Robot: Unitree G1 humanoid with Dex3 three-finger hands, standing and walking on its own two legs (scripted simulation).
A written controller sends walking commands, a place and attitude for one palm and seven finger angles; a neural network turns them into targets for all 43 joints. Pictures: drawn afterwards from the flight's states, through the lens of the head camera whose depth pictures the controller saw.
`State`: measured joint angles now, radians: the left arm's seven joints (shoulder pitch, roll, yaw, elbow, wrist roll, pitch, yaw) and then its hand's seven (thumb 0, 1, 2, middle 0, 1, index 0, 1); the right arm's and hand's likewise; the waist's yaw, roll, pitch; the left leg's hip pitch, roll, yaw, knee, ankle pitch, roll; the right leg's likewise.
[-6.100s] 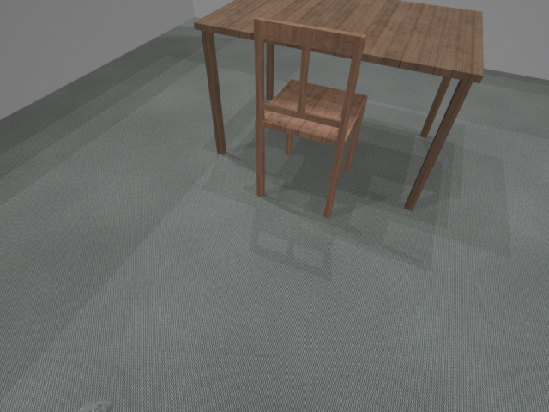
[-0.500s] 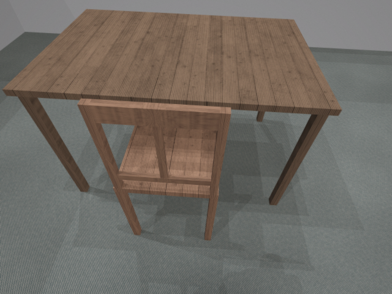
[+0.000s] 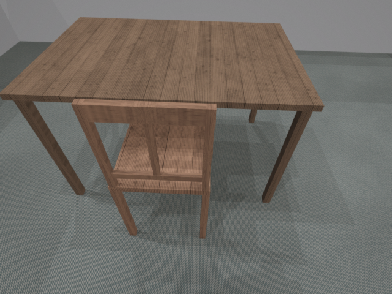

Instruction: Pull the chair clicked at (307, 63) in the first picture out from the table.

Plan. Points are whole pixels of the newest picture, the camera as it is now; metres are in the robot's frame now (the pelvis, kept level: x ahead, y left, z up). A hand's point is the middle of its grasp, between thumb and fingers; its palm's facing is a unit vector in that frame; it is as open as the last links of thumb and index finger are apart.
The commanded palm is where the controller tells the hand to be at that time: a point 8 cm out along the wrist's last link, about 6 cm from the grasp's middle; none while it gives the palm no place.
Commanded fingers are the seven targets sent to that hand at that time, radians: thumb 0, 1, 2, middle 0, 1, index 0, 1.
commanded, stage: come to a stop and stand still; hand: left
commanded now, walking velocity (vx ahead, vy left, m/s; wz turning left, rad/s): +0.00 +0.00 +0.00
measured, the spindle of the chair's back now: (152, 150) +0.56 +0.16 -0.10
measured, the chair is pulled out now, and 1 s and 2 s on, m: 0.00 0.00 0.00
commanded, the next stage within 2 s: look again from close up in 0.04 s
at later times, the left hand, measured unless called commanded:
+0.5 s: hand out of the picture +0.04 +0.19 -0.18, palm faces +0.03 -0.98 -0.20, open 7.3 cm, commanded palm none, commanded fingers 0.00 0.90 0.90 -0.20 -0.30 -0.20 -0.30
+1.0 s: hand out of the picture +0.02 +0.21 -0.19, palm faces +0.01 -0.99 -0.15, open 7.3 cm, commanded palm none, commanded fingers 0.00 0.90 0.90 -0.20 -0.30 -0.20 -0.30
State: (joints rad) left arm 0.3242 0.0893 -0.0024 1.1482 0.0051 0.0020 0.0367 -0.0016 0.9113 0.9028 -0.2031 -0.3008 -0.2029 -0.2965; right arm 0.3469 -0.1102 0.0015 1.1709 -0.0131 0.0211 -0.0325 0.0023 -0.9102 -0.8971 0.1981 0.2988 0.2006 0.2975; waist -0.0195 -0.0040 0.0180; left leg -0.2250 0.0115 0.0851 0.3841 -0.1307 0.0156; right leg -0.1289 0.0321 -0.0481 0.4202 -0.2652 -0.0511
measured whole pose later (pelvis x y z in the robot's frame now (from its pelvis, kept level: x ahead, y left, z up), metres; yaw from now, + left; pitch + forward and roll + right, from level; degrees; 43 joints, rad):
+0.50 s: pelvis +0.03 +0.02 -0.01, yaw +0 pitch -1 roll +0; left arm 0.31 0.14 -0.01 1.07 0.01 -0.03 0.05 0.01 0.92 0.90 -0.20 -0.30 -0.20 -0.30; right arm 0.31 -0.15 0.02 1.10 -0.02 -0.02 -0.02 0.02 -0.94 -0.90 0.20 0.30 0.20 0.30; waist -0.01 0.01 0.00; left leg -0.26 -0.02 0.08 0.53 -0.26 0.05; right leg -0.14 0.00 -0.04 0.51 -0.36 -0.02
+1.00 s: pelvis +0.04 +0.05 +0.00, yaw +0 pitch -1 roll +0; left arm 0.33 0.15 -0.02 1.10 0.01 -0.01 0.04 0.00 0.91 0.90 -0.20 -0.30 -0.20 -0.30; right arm 0.24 -0.16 0.02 1.12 -0.01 -0.02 -0.03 0.01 -0.92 -0.90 0.20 0.30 0.20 0.30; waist 0.01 -0.04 0.03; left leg -0.22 -0.05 0.10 0.45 -0.23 0.08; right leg -0.10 -0.03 -0.02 0.44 -0.33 0.02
